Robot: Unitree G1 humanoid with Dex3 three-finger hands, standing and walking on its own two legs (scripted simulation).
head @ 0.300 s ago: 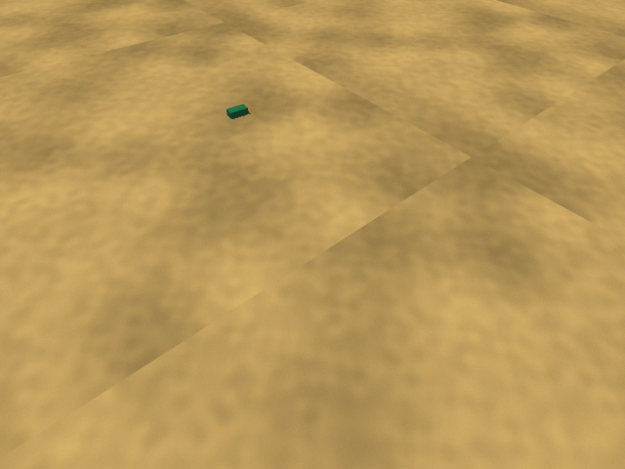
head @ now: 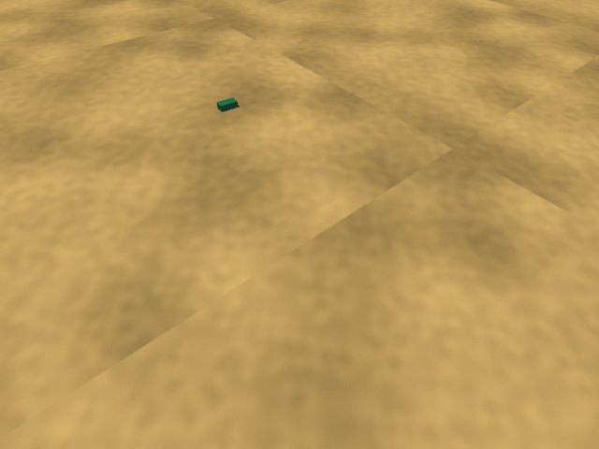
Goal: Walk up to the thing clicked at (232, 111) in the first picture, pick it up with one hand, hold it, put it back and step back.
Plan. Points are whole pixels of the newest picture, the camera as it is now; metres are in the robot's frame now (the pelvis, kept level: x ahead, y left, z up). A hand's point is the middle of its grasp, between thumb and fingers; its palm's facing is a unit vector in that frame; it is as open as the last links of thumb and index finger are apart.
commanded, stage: stand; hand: left
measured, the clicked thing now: (227, 104) +2.25 +0.47 -0.76
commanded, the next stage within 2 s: walk up in 0.82 s
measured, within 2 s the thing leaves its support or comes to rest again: neither
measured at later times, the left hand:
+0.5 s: hand out of the picture +0.08 +0.25 -0.16, palm faces -0.03 -0.94 -0.34, open 7.4 cm
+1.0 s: hand out of the picture +0.08 +0.29 -0.14, palm faces +0.13 -0.93 -0.34, open 7.4 cm
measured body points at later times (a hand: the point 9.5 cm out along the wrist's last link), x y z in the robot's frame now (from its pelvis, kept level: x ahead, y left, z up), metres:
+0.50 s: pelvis +0.01 +0.00 +0.00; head +0.01 +0.00 +0.45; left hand +0.09 +0.30 -0.13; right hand +0.08 -0.30 -0.13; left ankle +0.01 +0.13 -0.75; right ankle +0.00 -0.12 -0.75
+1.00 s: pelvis +0.02 +0.01 +0.00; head +0.03 +0.02 +0.45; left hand +0.07 +0.34 -0.12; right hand +0.13 -0.31 -0.11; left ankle +0.04 +0.14 -0.70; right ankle +0.00 -0.12 -0.75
